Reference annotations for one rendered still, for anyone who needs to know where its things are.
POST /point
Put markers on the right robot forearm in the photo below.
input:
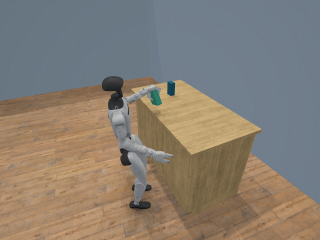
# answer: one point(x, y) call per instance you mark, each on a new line
point(143, 150)

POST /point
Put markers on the table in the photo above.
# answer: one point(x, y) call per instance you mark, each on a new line
point(210, 144)

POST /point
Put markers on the left robot forearm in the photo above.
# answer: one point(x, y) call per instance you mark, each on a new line
point(136, 96)

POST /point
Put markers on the robot left thigh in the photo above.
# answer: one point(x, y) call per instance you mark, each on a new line
point(143, 158)

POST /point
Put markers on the right robot hand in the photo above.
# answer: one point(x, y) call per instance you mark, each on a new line
point(160, 155)

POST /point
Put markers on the sponge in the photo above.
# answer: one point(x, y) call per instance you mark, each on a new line
point(156, 98)

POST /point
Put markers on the humanoid robot torso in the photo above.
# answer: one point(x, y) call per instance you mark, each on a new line
point(127, 115)

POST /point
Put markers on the left robot hand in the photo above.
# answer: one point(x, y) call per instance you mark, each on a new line
point(151, 88)

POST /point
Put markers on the right robot upper arm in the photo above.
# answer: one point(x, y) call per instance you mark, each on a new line
point(118, 121)

